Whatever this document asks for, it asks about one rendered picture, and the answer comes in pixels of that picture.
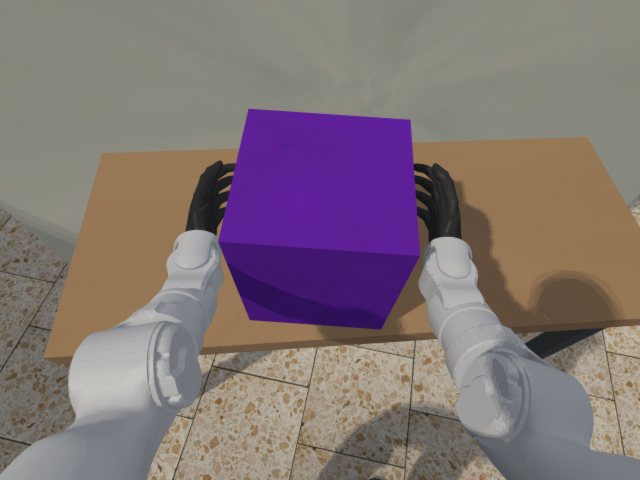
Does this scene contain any robot left upper arm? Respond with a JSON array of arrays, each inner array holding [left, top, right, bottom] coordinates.
[[0, 321, 202, 480]]

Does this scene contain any carton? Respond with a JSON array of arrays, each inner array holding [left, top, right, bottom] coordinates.
[[218, 109, 420, 330]]

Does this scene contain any robot right upper arm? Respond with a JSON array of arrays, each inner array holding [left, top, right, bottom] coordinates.
[[456, 351, 640, 480]]

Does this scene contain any table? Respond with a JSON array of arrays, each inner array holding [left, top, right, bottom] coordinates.
[[44, 137, 640, 365]]

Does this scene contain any left robot hand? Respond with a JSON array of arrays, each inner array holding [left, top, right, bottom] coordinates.
[[185, 160, 236, 236]]

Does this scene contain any left robot forearm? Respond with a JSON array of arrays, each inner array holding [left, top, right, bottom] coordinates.
[[68, 230, 224, 411]]

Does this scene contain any right robot hand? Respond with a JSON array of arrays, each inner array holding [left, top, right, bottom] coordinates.
[[414, 163, 462, 243]]

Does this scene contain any right robot forearm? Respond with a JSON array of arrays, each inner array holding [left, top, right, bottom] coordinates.
[[418, 237, 556, 391]]

